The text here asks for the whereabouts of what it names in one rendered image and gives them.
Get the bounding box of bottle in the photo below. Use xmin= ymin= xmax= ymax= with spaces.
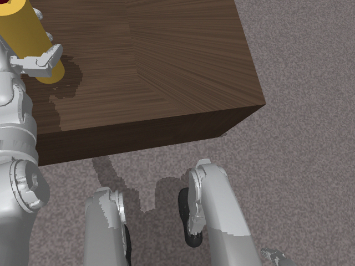
xmin=0 ymin=0 xmax=65 ymax=84

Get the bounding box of left robot arm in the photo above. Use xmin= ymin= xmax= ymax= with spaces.
xmin=0 ymin=71 xmax=50 ymax=266

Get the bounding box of right robot foot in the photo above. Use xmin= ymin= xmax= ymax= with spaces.
xmin=178 ymin=187 xmax=202 ymax=248

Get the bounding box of right robot hand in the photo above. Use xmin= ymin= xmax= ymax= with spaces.
xmin=261 ymin=248 xmax=297 ymax=266

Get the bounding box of left robot hand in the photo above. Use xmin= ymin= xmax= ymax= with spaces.
xmin=0 ymin=8 xmax=63 ymax=78

